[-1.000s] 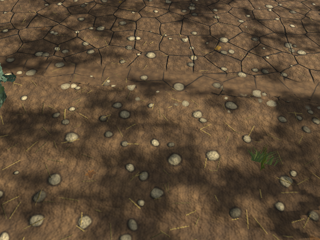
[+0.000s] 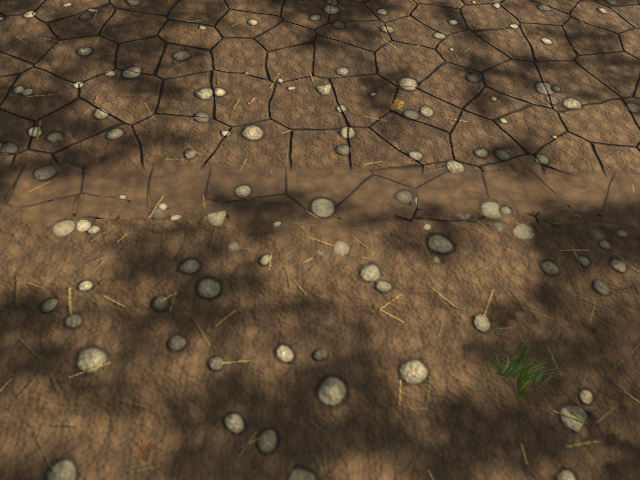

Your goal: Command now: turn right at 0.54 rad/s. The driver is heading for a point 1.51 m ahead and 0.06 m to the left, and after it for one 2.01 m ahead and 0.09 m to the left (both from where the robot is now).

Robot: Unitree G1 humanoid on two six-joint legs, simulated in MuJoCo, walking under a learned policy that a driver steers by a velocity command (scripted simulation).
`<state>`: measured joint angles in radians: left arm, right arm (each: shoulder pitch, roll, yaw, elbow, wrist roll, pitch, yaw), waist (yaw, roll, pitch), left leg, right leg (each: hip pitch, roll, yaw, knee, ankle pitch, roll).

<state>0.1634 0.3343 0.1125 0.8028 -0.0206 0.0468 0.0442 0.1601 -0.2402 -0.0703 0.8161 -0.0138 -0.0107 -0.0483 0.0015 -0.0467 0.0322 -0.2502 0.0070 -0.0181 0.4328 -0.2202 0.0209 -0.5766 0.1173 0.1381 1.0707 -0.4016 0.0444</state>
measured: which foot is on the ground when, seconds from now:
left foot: down 0.00-0.30, up 0.32-0.82, down 0.84-1.00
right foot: up 0.00-0.28, down 0.30-0.84, up 0.86-1.00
